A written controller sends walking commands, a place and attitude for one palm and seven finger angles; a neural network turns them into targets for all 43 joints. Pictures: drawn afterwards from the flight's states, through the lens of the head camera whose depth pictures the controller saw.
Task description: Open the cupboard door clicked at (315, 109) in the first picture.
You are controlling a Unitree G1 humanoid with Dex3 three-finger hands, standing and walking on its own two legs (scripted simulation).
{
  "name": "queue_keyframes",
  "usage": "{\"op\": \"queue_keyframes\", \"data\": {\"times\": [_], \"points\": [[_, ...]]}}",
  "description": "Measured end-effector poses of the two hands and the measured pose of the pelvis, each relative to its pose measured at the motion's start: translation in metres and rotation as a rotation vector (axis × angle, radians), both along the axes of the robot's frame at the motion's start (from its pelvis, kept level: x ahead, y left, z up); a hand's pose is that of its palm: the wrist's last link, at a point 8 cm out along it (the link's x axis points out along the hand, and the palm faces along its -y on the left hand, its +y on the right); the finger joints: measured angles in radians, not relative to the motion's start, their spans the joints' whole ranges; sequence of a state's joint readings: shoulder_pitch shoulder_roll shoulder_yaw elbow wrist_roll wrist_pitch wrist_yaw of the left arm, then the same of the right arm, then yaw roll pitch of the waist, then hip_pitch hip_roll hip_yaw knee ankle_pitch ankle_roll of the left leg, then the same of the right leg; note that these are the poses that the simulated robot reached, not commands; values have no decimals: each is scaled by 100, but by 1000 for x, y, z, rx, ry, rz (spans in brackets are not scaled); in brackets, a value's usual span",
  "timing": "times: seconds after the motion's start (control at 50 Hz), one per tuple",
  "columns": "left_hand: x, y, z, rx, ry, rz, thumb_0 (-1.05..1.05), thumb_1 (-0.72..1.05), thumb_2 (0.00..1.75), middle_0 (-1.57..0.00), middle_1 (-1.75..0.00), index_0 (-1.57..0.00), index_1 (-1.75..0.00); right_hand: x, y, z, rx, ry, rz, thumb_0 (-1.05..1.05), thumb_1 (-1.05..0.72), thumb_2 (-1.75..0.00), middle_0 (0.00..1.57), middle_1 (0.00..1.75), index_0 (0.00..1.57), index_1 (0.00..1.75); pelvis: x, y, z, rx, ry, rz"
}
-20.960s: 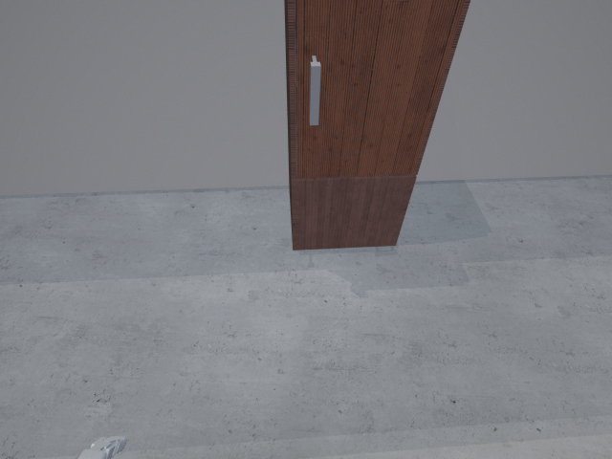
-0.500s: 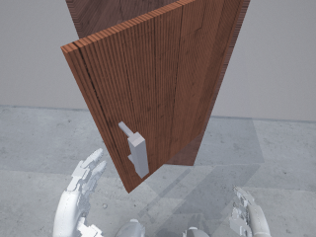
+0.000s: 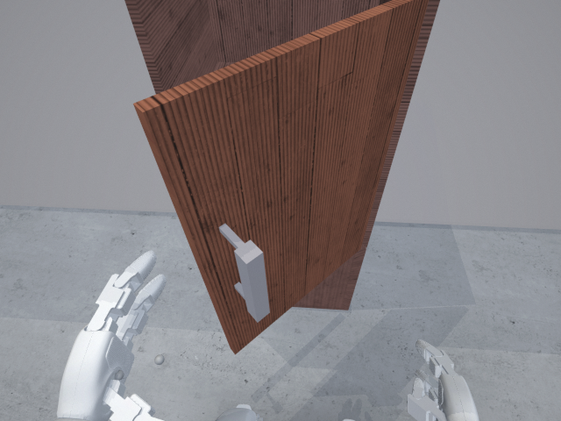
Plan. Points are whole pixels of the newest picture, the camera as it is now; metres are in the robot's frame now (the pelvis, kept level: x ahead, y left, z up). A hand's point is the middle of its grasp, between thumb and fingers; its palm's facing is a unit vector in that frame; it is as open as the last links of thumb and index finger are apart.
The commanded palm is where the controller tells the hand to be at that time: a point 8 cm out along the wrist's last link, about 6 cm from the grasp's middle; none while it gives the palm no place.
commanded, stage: draw the hand back to the body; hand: left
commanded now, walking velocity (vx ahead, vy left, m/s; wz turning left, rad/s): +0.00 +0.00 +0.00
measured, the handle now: (244, 274) +0.31 +0.08 +0.06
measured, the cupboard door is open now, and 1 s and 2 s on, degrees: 45 45 45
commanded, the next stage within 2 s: step back with the hand held close in 1.32 s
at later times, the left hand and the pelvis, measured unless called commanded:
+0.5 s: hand (71, 332) +0.19 +0.22 +0.15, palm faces +0.23 -0.91 -0.35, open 14.3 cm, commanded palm +0.15 +0.27 +0.18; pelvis +0.02 +0.02 +0.05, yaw -1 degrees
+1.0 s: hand out of the picture +0.22 +0.29 +0.25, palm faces +0.46 -0.79 -0.40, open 8.5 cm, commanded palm +0.17 +0.32 +0.25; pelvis +0.03 +0.02 +0.08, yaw -1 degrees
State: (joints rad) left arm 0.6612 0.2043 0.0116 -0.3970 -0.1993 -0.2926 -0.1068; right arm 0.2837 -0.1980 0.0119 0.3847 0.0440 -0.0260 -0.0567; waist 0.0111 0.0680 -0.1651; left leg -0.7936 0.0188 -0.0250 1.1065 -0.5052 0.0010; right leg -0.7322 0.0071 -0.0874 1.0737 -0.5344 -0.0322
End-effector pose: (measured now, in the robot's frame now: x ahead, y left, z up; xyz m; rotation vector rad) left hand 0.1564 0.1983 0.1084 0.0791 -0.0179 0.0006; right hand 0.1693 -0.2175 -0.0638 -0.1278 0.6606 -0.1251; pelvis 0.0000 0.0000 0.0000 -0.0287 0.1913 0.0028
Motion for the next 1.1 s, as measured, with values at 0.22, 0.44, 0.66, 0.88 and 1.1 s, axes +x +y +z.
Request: {"op": "queue_keyframes", "data": {"times": [0.22, 0.44, 0.66, 0.88, 1.1], "points": [[-3, 27, 18, 10, 16, -10, -1, -49, 31, -15, -30, -15, -30, 8, -3, 28, -49, -58, 5, 1, -90, -90, 20, 30, 20, 30, 6, 5, 16, -10, -47, 7], [-3, 58, 52, 232, 89, 219, -1, -25, 41, -16, -30, -16, -30, 17, 15, 49, -49, -60, -12, 1, -90, -90, 20, 30, 20, 30, 14, 16, 41, -5, -109, -10], [11, 91, 96, 322, -6, 339, 0, 11, 57, -18, -30, -18, -30, 21, 34, 58, -55, -32, 45, 1, -90, -90, 20, 30, 20, 30, 24, 26, 60, 3, -178, -9], [23, 114, 132, 367, -100, 398, 1, 49, 73, -19, -30, -19, -30, 32, 32, 70, -57, -37, 58, 1, -90, -90, 20, 30, 20, 30, 30, 28, 73, 11, -225, -24], [24, 119, 149, 369, -148, 452, 1, 81, 87, -20, -30, -20, -30, 34, 18, 71, -59, -16, 61, 1, -90, -90, 20, 30, 20, 30, 27, 21, 79, 16, -247, -28]]}}
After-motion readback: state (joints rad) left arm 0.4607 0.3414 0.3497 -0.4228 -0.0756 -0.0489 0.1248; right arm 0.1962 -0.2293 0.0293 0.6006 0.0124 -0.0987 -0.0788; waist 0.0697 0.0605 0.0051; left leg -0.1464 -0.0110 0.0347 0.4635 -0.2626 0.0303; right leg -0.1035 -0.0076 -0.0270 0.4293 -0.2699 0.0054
